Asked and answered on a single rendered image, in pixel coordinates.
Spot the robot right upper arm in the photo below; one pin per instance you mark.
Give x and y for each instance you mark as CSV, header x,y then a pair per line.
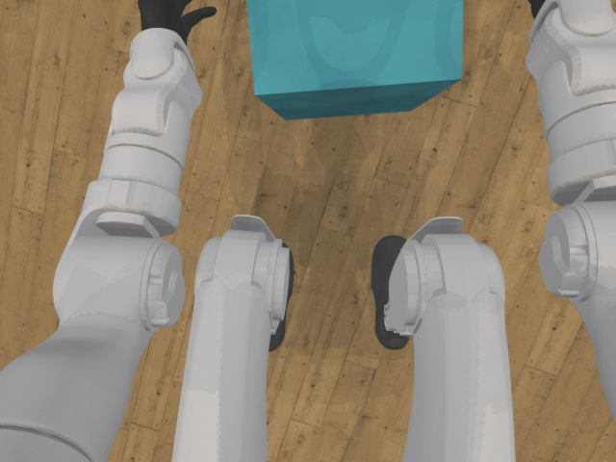
x,y
577,260

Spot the carton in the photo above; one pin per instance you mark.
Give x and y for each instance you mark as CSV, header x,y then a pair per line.
x,y
324,58

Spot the robot left upper arm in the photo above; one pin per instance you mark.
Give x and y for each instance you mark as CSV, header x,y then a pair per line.
x,y
64,400

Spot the robot left forearm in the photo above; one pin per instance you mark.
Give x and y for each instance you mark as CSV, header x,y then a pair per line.
x,y
136,194

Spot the right robot shin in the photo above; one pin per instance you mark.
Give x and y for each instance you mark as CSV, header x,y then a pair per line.
x,y
444,225

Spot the robot right forearm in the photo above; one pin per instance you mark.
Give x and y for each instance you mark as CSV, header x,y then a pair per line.
x,y
572,57

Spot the robot left hand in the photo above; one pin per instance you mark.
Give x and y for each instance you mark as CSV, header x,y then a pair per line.
x,y
167,14

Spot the robot right thigh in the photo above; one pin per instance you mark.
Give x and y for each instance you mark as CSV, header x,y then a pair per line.
x,y
462,403

